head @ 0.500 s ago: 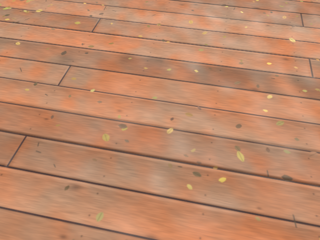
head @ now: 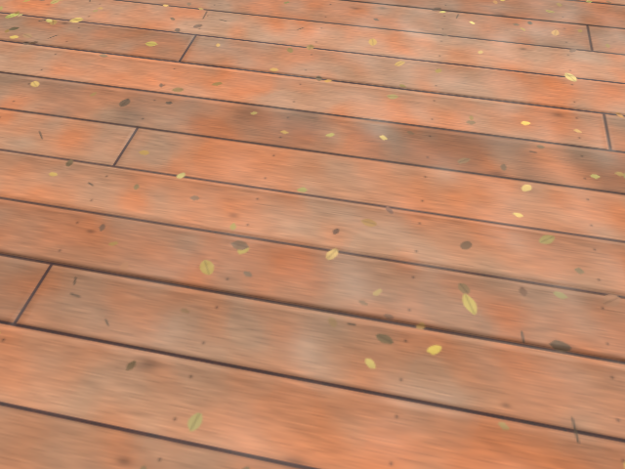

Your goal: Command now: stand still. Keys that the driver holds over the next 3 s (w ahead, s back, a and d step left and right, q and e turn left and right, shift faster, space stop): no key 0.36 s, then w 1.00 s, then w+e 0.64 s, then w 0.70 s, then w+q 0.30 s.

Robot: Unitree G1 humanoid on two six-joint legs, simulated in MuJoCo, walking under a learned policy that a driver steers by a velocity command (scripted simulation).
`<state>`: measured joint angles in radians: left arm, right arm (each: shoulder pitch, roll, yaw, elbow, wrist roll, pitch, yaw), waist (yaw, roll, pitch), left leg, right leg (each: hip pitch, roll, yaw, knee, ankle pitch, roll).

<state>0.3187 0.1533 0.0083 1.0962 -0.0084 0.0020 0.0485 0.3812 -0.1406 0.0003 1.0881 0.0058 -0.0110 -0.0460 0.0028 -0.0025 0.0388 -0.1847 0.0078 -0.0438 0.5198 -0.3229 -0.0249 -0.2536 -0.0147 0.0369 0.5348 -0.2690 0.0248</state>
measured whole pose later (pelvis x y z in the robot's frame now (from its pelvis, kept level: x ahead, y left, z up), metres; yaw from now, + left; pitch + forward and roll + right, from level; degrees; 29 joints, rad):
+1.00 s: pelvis +0.21 +0.00 -0.01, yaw +0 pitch +2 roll -1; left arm 0.58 0.18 0.01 1.07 -0.02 -0.09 0.03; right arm 0.00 -0.22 -0.02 0.79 0.03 -0.11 0.04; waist 0.09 0.02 0.02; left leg -0.65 0.04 0.04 0.63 -0.03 0.06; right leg 0.19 0.01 0.01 0.14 -0.37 -0.01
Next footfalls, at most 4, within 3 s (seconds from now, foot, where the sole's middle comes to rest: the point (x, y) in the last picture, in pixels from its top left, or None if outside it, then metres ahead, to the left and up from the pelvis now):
1.06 left None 0.44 0.11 -0.77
1.64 right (380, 360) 0.75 -0.12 -0.77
2.14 left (327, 253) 1.08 0.00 -0.77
2.68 right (442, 210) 1.24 -0.34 -0.77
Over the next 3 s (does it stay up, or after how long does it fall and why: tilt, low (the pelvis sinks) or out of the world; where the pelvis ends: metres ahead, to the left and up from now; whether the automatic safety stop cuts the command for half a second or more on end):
stays up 1.27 -0.26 0.01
